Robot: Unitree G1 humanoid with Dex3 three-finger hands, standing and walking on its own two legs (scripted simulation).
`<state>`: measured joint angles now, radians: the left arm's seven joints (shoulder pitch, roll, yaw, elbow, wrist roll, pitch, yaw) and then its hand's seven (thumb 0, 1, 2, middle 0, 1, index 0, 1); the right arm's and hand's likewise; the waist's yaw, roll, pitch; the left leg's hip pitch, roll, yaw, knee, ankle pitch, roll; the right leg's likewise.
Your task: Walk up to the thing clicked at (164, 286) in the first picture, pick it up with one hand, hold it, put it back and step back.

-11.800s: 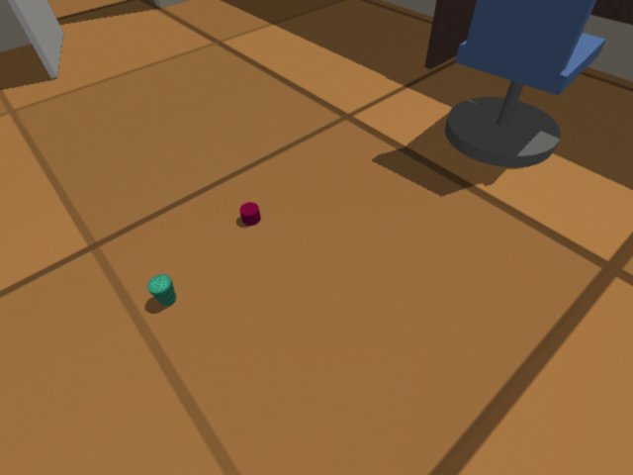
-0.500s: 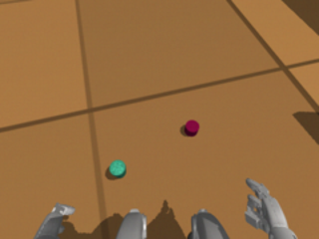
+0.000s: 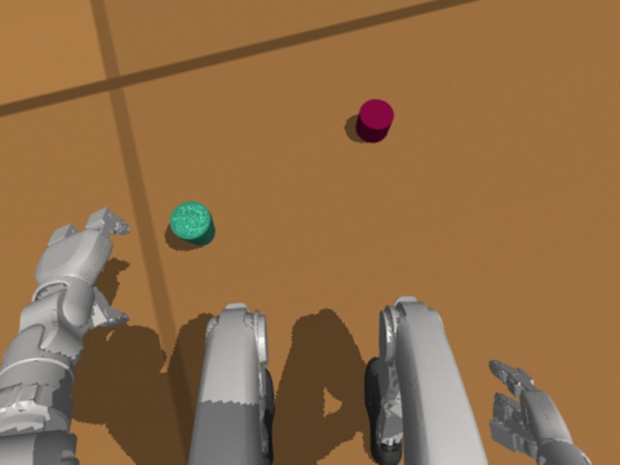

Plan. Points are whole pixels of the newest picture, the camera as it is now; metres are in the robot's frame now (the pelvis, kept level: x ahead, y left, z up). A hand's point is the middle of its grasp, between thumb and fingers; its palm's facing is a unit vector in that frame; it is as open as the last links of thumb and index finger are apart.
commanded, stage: rise first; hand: left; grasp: from above
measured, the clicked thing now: (196, 227) +0.50 +0.27 -0.41
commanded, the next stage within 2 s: approach in 1.40 s
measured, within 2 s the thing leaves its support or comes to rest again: neither
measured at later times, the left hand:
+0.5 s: hand (132, 246) +0.42 +0.32 -0.22, palm faces -0.47 -0.07 -0.88, open 14.0 cm
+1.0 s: hand (148, 234) +0.45 +0.31 -0.27, palm faces -0.45 -0.03 -0.89, open 14.0 cm
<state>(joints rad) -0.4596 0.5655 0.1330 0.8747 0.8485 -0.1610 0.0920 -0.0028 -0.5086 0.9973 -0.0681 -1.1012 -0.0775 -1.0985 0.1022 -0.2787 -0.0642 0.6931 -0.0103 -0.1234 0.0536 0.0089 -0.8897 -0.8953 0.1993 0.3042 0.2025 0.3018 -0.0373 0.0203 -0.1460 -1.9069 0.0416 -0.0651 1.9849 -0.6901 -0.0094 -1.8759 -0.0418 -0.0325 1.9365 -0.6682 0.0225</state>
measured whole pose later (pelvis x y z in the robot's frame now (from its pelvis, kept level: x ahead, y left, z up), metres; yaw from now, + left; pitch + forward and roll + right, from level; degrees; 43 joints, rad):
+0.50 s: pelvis -0.02 +0.01 -0.08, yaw -3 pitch +34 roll -7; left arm -0.78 0.74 0.13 1.23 1.20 -0.30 0.25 0.00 -0.50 1.00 -0.09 -1.01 -0.09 -1.01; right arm 0.16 -0.28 -0.02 0.74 -0.08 -0.01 0.10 0.00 -0.91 -0.90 0.20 0.30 0.20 0.30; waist -0.15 0.00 -0.10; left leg -2.17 0.03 -0.10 2.25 -0.68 0.01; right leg -2.11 -0.04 -0.05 2.17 -0.66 0.04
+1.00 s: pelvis -0.01 +0.01 -0.12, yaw -4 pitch +34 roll -8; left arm -0.91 0.79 0.14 1.38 1.29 -0.29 0.33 0.00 -0.51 1.00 -0.08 -1.02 -0.09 -1.02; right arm 0.14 -0.27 0.02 0.74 -0.13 -0.02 0.13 0.00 -0.91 -0.90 0.20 0.30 0.20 0.30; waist -0.19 -0.01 -0.06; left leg -2.27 0.03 -0.12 2.36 -0.70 0.01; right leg -2.20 -0.03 -0.05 2.26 -0.66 0.05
